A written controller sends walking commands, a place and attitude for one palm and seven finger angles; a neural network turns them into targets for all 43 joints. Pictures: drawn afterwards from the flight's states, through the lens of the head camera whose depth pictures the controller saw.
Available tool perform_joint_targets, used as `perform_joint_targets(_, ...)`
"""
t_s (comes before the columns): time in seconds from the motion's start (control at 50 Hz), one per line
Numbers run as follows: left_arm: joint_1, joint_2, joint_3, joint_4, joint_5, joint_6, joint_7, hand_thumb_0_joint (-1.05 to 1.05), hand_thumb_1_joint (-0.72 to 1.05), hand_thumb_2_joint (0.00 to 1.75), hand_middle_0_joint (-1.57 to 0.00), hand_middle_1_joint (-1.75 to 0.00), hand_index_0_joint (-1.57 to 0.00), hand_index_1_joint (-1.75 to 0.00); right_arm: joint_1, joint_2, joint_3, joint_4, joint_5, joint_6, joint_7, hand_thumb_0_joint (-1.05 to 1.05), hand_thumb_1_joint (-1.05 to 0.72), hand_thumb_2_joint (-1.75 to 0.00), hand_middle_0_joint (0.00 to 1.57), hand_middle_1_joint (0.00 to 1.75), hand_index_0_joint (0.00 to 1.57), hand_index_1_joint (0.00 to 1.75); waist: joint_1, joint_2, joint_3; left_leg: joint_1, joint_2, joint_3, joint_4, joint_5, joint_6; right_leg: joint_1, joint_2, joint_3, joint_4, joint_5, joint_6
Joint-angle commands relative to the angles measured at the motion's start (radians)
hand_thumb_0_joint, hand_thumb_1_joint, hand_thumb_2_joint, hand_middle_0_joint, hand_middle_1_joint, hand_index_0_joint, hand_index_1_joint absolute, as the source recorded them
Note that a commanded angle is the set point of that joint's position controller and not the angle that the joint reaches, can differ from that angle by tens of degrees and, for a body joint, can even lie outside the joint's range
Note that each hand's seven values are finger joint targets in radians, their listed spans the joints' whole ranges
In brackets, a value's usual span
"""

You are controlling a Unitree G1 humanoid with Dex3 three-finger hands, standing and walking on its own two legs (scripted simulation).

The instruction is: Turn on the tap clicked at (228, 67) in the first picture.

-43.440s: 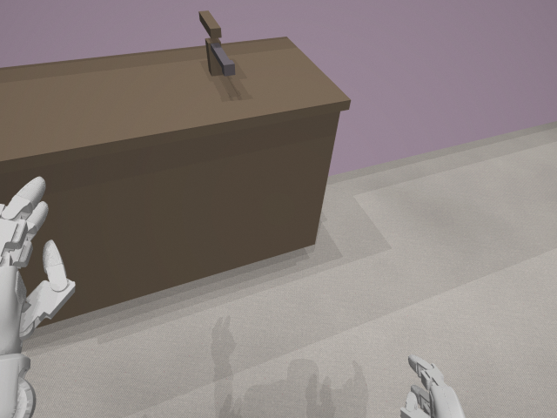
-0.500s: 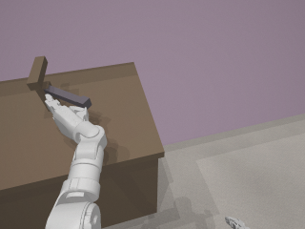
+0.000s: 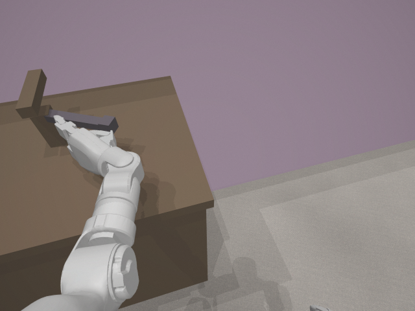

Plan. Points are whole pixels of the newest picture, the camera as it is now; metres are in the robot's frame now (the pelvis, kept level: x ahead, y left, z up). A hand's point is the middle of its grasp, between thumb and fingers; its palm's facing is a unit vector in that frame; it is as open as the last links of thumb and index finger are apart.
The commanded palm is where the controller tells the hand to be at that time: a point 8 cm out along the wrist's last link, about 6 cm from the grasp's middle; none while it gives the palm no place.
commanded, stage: lift the hand up off the lever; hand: left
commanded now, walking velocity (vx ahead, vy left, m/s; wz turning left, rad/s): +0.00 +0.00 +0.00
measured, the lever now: (108, 125) +0.46 +0.21 +0.12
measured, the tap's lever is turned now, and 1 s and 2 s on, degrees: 61 66 66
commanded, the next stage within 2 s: none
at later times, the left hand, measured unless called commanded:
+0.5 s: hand (110, 127) +0.45 +0.21 +0.12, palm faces +0.81 -0.58 -0.09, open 7.8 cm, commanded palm +0.39 +0.22 +0.13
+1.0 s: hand (96, 126) +0.43 +0.22 +0.14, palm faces +0.80 -0.60 -0.05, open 7.8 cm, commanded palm +0.38 +0.23 +0.15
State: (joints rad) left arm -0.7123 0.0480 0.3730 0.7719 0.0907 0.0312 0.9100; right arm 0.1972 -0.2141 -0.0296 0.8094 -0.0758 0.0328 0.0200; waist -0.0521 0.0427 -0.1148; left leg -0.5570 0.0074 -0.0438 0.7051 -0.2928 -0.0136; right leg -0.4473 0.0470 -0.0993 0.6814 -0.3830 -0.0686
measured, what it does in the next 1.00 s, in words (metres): stands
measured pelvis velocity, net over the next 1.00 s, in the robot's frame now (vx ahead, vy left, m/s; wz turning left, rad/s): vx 0.02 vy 0.01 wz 0.00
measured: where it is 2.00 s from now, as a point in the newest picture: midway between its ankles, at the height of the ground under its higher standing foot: outside the picture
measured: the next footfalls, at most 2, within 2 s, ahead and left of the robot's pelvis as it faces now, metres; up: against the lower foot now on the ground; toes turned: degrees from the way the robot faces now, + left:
none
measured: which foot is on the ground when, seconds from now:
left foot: down 0.00-1.00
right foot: down 0.00-1.00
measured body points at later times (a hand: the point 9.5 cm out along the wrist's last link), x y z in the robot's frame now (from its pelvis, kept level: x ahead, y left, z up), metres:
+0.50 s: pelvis +0.00 +0.00 +0.00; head +0.02 -0.01 +0.45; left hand +0.40 +0.23 +0.13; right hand +0.08 -0.26 -0.13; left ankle +0.03 +0.13 -0.72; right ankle -0.02 -0.07 -0.72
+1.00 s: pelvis +0.02 +0.01 +0.01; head +0.02 +0.00 +0.46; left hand +0.38 +0.25 +0.15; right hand +0.15 -0.23 -0.11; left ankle +0.03 +0.13 -0.72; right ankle -0.02 -0.07 -0.72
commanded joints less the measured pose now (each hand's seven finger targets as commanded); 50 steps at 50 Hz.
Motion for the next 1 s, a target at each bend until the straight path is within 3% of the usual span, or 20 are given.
perform_joint_targets(0.0, -0.519, 0.193, -0.047, -0.195, 0.064, -0.073, -0.017, 0.0, 0.9, 0.9, -0.15, -0.15, -0.15, -0.15, -0.015, -0.128, -0.044, -0.111, 0.0, -0.035, -0.002, 0.0, -0.9, -0.9, 0.2, 0.3, 0.2, 0.3, -0.033, -0.062, -0.313, 0.188, -0.01, 0.029, -0.02, 0.23, 0.039, 0.069, -0.057, 0.061, -0.108, 0.36, 0.062)
perform_joint_targets(0.06, -0.538, 0.203, -0.038, -0.156, 0.068, -0.079, -0.014, 0.0, 0.9, 0.9, -0.15, -0.15, -0.15, -0.15, -0.007, -0.13, -0.045, -0.107, -0.002, -0.036, 0.0, 0.0, -0.9, -0.9, 0.2, 0.3, 0.2, 0.3, -0.039, -0.055, -0.288, 0.176, -0.01, 0.025, -0.027, 0.197, 0.042, 0.041, -0.051, 0.06, -0.115, 0.301, 0.06)
perform_joint_targets(0.18, -0.536, 0.28, 0.017, -0.198, 0.068, -0.099, -0.014, 0.0, 0.9, 0.9, -0.15, -0.15, -0.15, -0.15, 0.007, -0.131, -0.048, -0.122, -0.002, -0.038, -0.002, 0.0, -0.9, -0.9, 0.2, 0.3, 0.2, 0.3, -0.023, -0.052, -0.351, 0.165, -0.014, 0.031, -0.029, 0.195, 0.045, 0.11, -0.056, 0.072, -0.114, 0.34, 0.066)
perform_joint_targets(0.2, -0.538, 0.252, -0.009, -0.199, 0.069, -0.095, -0.019, 0.0, 0.9, 0.9, -0.15, -0.15, -0.15, -0.15, 0.005, -0.13, -0.047, -0.124, -0.004, -0.039, -0.001, 0.0, -0.9, -0.9, 0.2, 0.3, 0.2, 0.3, -0.028, -0.035, -0.344, 0.169, -0.015, 0.036, -0.027, 0.201, 0.044, 0.105, -0.056, 0.073, -0.115, 0.357, 0.067)
perform_joint_targets(0.3, -0.49, 0.257, 0.002, -0.191, 0.045, -0.074, -0.029, 0.0, 0.9, 0.9, -0.15, -0.15, -0.15, -0.15, 0.007, -0.135, -0.046, -0.131, 0.004, -0.043, 0.002, 0.0, -0.9, -0.9, 0.2, 0.3, 0.2, 0.3, -0.023, -0.043, -0.315, 0.166, -0.014, 0.036, -0.043, 0.181, 0.045, 0.114, -0.054, 0.074, -0.137, 0.333, 0.068)
perform_joint_targets(0.36, -0.499, 0.202, -0.042, -0.182, 0.036, -0.067, -0.036, 0.0, 0.9, 0.9, -0.15, -0.15, -0.15, -0.15, 0.005, -0.135, -0.045, -0.126, 0.007, -0.048, 0.006, 0.0, -0.9, -0.9, 0.2, 0.3, 0.2, 0.3, -0.033, -0.052, -0.264, 0.185, -0.012, 0.032, -0.059, 0.171, 0.046, 0.085, -0.046, 0.062, -0.151, 0.29, 0.063)
perform_joint_targets(0.42, -0.494, 0.231, -0.019, -0.182, 0.027, -0.058, -0.036, 0.0, 0.9, 0.9, -0.15, -0.15, -0.15, -0.15, 0.005, -0.141, -0.044, -0.126, 0.008, -0.05, 0.005, 0.0, -0.9, -0.9, 0.2, 0.3, 0.2, 0.3, -0.028, -0.067, -0.271, 0.184, -0.013, 0.036, -0.063, 0.168, 0.047, 0.103, -0.051, 0.067, -0.162, 0.304, 0.066)
perform_joint_targets(0.44, -0.48, 0.244, -0.003, -0.182, 0.026, -0.055, -0.037, 0.0, 0.9, 0.9, -0.15, -0.15, -0.15, -0.15, 0.004, -0.143, -0.047, -0.12, 0.007, -0.047, 0.004, 0.0, -0.9, -0.9, 0.2, 0.3, 0.2, 0.3, -0.022, -0.057, -0.265, 0.188, -0.014, 0.032, -0.071, 0.174, 0.046, 0.109, -0.048, 0.063, -0.161, 0.294, 0.062)
perform_joint_targets(0.46, -0.502, 0.221, -0.028, -0.218, 0.024, -0.058, -0.039, 0.0, 0.9, 0.9, -0.15, -0.15, -0.15, -0.15, 0.001, -0.139, -0.044, -0.13, 0.009, -0.048, 0.007, 0.0, -0.9, -0.9, 0.2, 0.3, 0.2, 0.3, -0.022, -0.035, -0.281, 0.205, -0.015, 0.036, -0.072, 0.19, 0.045, 0.112, -0.049, 0.063, -0.157, 0.31, 0.061)
perform_joint_targets(0.52, -0.475, 0.231, -0.015, -0.252, 0.022, -0.051, -0.036, 0.0, 0.9, 0.9, -0.15, -0.15, -0.15, -0.15, 0.0, -0.136, -0.046, -0.134, 0.009, -0.047, 0.007, 0.0, -0.9, -0.9, 0.2, 0.3, 0.2, 0.3, -0.012, -0.048, -0.317, 0.224, -0.013, 0.039, -0.067, 0.234, 0.044, 0.144, -0.05, 0.061, -0.149, 0.38, 0.063)
perform_joint_targets(0.54, -0.464, 0.256, 0.009, -0.258, 0.024, -0.048, -0.036, 0.0, 0.9, 0.9, -0.15, -0.15, -0.15, -0.15, 0.001, -0.14, -0.049, -0.128, 0.007, -0.044, 0.006, 0.0, -0.9, -0.9, 0.2, 0.3, 0.2, 0.3, -0.008, -0.036, -0.313, 0.23, -0.012, 0.036, -0.072, 0.247, 0.042, 0.152, -0.049, 0.057, -0.147, 0.383, 0.06)
perform_joint_targets(0.62, -0.424, 0.223, -0.018, -0.302, 0.022, -0.026, -0.044, 0.0, 0.9, 0.9, -0.15, -0.15, -0.15, -0.15, -0.01, -0.134, -0.047, -0.144, 0.01, -0.043, 0.007, 0.0, -0.9, -0.9, 0.2, 0.3, 0.2, 0.3, 0.001, -0.061, -0.323, 0.251, -0.01, 0.042, -0.073, 0.29, 0.041, 0.176, -0.05, 0.053, -0.146, 0.444, 0.062)
perform_joint_targets(0.68, -0.374, 0.213, -0.026, -0.356, 0.011, -0.012, -0.06, 0.0, 0.9, 0.9, -0.15, -0.15, -0.15, -0.15, -0.023, -0.132, -0.048, -0.155, 0.017, -0.038, 0.006, 0.0, -0.9, -0.9, 0.2, 0.3, 0.2, 0.3, 0.014, -0.043, -0.328, 0.284, -0.007, 0.044, -0.081, 0.336, 0.038, 0.202, -0.05, 0.051, -0.146, 0.481, 0.057)
perform_joint_targets(0.74, -0.353, 0.151, -0.081, -0.391, 0.003, 0.014, -0.075, 0.0, 0.9, 0.9, -0.15, -0.15, -0.15, -0.15, -0.037, -0.131, -0.049, -0.152, 0.02, -0.04, 0.008, 0.0, -0.9, -0.9, 0.2, 0.3, 0.2, 0.3, 0.01, -0.026, -0.29, 0.325, -0.002, 0.039, -0.092, 0.367, 0.033, 0.187, -0.045, 0.039, -0.157, 0.465, 0.048)
perform_joint_targets(0.76, -0.324, 0.14, -0.091, -0.383, -0.003, 0.025, -0.08, 0.0, 0.9, 0.9, -0.15, -0.15, -0.15, -0.15, -0.044, -0.131, -0.047, -0.156, 0.025, -0.041, 0.008, 0.0, -0.9, -0.9, 0.2, 0.3, 0.2, 0.3, 0.011, -0.047, -0.27, 0.321, -0.002, 0.036, -0.097, 0.354, 0.034, 0.179, -0.042, 0.037, -0.166, 0.444, 0.048)
perform_joint_targets(0.82, -0.322, 0.15, -0.084, -0.387, -0.023, 0.055, -0.088, 0.0, 0.9, 0.9, -0.15, -0.15, -0.15, -0.15, -0.066, -0.133, -0.039, -0.157, 0.033, -0.037, -0.001, 0.0, -0.9, -0.9, 0.2, 0.3, 0.2, 0.3, 0.014, -0.084, -0.23, 0.302, -0.005, 0.037, -0.117, 0.324, 0.035, 0.199, -0.049, 0.042, -0.187, 0.443, 0.052)
perform_joint_targets(0.84, -0.342, 0.15, -0.085, -0.399, -0.026, 0.061, -0.089, 0.0, 0.9, 0.9, -0.15, -0.15, -0.15, -0.15, -0.079, -0.133, -0.04, -0.151, 0.033, -0.037, -0.005, 0.0, -0.9, -0.9, 0.2, 0.3, 0.2, 0.3, 0.013, -0.052, -0.213, 0.314, -0.006, 0.036, -0.125, 0.316, 0.033, 0.187, -0.048, 0.041, -0.195, 0.41, 0.048)
perform_joint_targets(0.94, -0.381, 0.155, -0.096, -0.478, -0.018, 0.061, -0.081, 0.0, 0.9, 0.9, -0.15, -0.15, -0.15, -0.15, -0.099, -0.12, -0.038, -0.144, 0.031, -0.042, -0.008, 0.0, -0.9, -0.9, 0.2, 0.3, 0.2, 0.3, 0.023, -0.029, -0.25, 0.356, -0.003, 0.028, -0.129, 0.351, 0.024, 0.194, -0.044, 0.039, -0.191, 0.404, 0.041)
perform_joint_targets(0.98, -0.395, 0.121, -0.128, -0.486, -0.009, 0.066, -0.077, 0.0, 0.9, 0.9, -0.15, -0.15, -0.15, -0.15, -0.105, -0.112, -0.036, -0.144, 0.029, -0.045, -0.004, 0.0, -0.9, -0.9, 0.2, 0.3, 0.2, 0.3, 0.023, -0.002, -0.26, 0.378, -0.001, 0.025, -0.128, 0.363, 0.018, 0.179, -0.042, 0.035, -0.186, 0.388, 0.037)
